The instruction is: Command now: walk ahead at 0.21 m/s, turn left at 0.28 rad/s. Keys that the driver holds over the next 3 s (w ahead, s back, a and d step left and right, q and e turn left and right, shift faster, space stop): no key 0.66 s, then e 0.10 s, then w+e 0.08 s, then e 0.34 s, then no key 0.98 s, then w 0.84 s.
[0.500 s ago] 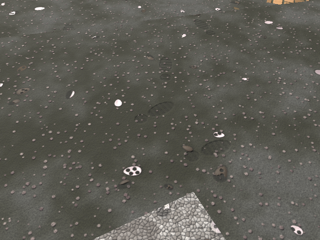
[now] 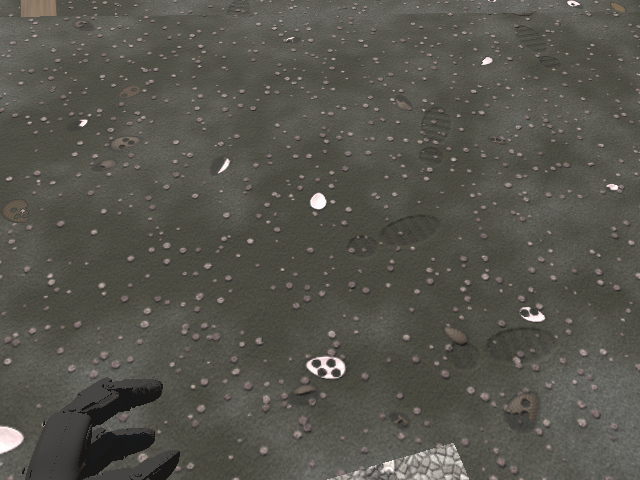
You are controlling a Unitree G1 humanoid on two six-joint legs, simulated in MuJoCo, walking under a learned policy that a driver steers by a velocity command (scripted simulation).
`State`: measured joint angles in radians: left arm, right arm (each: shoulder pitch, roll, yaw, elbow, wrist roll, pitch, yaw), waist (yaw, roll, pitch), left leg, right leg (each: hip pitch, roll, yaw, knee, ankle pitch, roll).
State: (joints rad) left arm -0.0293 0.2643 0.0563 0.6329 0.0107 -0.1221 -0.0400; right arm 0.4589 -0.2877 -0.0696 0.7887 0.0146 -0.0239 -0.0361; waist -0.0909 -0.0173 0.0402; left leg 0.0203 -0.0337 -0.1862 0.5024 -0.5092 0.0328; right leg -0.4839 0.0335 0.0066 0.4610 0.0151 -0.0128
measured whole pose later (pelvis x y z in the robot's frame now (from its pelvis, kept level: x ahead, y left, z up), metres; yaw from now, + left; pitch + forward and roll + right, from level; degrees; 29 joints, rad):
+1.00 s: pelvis +0.15 -0.03 +0.01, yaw -6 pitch +0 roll +1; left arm 0.11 0.30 0.06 0.86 -0.02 0.02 -0.03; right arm 0.26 -0.30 -0.08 0.74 0.01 0.00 -0.06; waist -0.02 0.03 0.04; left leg -0.19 0.09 0.08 0.57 -0.37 -0.06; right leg -0.39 -0.01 -0.05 0.74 -0.35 -0.02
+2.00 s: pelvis +0.24 -0.04 +0.02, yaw -17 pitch -1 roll +0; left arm 0.19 0.25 0.04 0.92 0.00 0.03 0.02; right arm 0.16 -0.24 -0.04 0.87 0.00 -0.03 -0.02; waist 0.00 0.00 0.04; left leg -0.19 -0.01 -0.03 0.49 -0.27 -0.01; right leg -0.14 0.08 0.13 0.48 -0.31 -0.04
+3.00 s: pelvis +0.52 -0.13 +0.01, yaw -16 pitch +0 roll -1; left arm 0.13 0.26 0.04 0.85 0.00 -0.09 -0.03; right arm 0.34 -0.27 -0.03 0.97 0.03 -0.10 0.00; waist -0.02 0.02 0.05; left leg -0.32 0.02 -0.05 1.18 -0.38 0.06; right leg -0.33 0.06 -0.05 0.46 -0.13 -0.07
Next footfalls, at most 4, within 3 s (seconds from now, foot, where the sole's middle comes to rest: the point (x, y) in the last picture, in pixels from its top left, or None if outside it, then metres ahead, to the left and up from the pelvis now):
0.32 left None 0.16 0.13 -0.76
1.60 left None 0.31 0.07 -0.76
2.86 right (409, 398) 0.60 -0.24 -0.76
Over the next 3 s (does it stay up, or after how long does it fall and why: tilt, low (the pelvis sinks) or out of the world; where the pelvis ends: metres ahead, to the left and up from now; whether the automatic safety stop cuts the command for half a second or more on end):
stays up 0.52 -0.13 0.01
